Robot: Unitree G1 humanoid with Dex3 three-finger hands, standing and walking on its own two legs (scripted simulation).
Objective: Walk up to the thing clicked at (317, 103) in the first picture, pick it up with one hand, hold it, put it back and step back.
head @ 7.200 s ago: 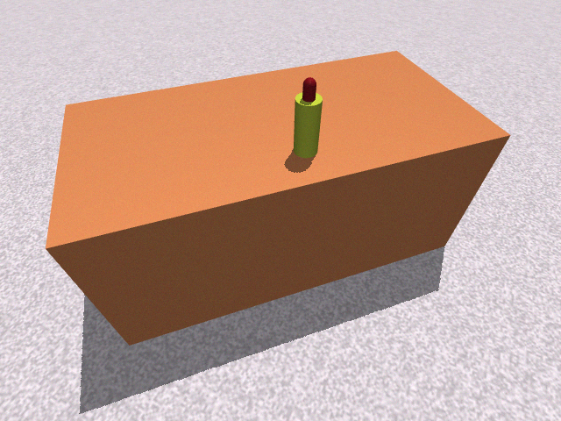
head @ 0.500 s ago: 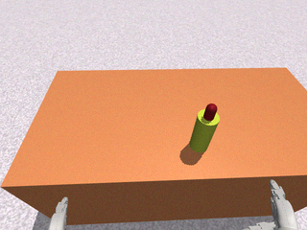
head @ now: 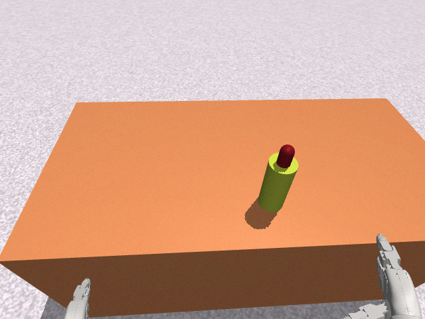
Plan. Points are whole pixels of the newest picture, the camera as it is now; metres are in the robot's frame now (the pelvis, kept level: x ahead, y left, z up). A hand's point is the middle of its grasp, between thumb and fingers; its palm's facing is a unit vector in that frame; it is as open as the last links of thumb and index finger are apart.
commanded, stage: rise first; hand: right
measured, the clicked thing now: (278, 177) +0.48 -0.18 -0.06
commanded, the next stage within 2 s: go down in 0.08 s
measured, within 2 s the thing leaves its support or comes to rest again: neither
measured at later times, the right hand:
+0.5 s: hand (373, 273) +0.20 -0.27 +0.01, palm faces +0.33 +0.90 -0.28, open 17.4 cm
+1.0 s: hand (373, 221) +0.30 -0.32 +0.01, palm faces +0.15 +0.99 -0.03, open 17.5 cm
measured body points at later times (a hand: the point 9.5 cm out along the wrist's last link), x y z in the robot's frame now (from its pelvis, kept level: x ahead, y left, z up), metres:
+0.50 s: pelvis -0.02 +0.00 +0.00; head -0.02 +0.01 +0.45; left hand +0.15 +0.27 -0.09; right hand +0.18 -0.32 +0.03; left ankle -0.02 +0.12 -0.75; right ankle -0.01 -0.14 -0.74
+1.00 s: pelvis -0.02 -0.02 -0.02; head +0.01 -0.04 +0.42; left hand +0.12 +0.24 -0.10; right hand +0.28 -0.37 +0.02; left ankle -0.02 +0.12 -0.74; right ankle -0.01 -0.14 -0.74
